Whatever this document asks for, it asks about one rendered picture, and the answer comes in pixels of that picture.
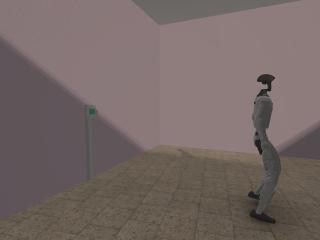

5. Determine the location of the robot right forearm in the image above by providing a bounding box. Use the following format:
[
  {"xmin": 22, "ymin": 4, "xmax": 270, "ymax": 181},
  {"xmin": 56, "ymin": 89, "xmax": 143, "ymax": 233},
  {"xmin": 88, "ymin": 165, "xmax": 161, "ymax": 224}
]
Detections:
[{"xmin": 256, "ymin": 118, "xmax": 270, "ymax": 150}]

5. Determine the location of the panel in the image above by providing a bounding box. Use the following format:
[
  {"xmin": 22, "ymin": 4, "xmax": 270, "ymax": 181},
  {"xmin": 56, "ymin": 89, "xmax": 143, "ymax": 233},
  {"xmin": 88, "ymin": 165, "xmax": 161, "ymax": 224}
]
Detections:
[{"xmin": 84, "ymin": 105, "xmax": 97, "ymax": 181}]

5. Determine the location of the right robot upper arm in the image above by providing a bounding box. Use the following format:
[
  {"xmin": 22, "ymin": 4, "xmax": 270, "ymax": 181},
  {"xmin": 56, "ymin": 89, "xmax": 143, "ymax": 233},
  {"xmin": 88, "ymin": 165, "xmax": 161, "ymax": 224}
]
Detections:
[{"xmin": 254, "ymin": 96, "xmax": 271, "ymax": 125}]

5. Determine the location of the right robot shin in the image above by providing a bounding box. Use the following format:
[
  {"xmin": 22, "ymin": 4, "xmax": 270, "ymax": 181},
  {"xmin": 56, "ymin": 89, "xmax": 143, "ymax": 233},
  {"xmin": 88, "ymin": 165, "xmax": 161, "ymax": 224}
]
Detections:
[{"xmin": 256, "ymin": 179, "xmax": 279, "ymax": 215}]

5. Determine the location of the robot right hand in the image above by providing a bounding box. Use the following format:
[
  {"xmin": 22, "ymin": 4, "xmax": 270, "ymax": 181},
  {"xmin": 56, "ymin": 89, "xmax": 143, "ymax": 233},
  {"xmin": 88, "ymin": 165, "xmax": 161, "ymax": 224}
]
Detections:
[{"xmin": 262, "ymin": 149, "xmax": 276, "ymax": 171}]

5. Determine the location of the left robot thigh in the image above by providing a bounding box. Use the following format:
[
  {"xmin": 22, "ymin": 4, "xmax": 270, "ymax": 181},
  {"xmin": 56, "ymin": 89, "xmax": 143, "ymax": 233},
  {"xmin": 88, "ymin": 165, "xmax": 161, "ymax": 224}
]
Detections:
[{"xmin": 268, "ymin": 140, "xmax": 281, "ymax": 175}]

